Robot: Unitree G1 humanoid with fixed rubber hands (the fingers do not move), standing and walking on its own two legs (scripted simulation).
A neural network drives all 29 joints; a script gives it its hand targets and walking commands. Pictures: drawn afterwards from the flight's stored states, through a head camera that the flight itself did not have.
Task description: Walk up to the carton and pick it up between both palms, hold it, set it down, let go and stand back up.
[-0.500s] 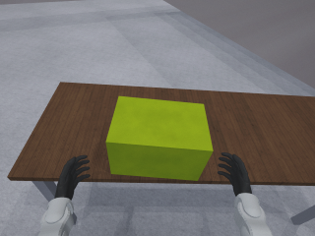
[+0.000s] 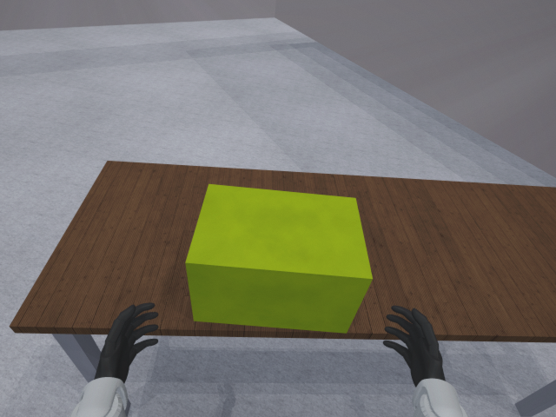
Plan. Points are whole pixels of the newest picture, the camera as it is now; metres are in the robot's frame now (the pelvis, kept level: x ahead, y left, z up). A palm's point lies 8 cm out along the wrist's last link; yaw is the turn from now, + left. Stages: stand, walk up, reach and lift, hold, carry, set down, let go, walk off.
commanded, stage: set down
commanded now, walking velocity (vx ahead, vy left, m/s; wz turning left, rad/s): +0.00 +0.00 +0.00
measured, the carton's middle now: (276, 257) +0.43 +0.01 -0.05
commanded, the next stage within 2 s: let go in 1.56 s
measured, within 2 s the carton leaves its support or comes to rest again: neither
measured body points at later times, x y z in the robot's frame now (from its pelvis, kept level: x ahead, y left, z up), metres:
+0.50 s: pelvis +0.02 +0.00 +0.00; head -0.01 +0.02 +0.45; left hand +0.20 +0.23 -0.06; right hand +0.22 -0.21 -0.03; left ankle +0.03 +0.10 -0.74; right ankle +0.01 -0.16 -0.74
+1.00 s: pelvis +0.02 +0.00 +0.00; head +0.00 +0.02 +0.45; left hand +0.20 +0.23 -0.07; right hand +0.20 -0.22 -0.05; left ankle +0.03 +0.10 -0.74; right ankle +0.01 -0.16 -0.74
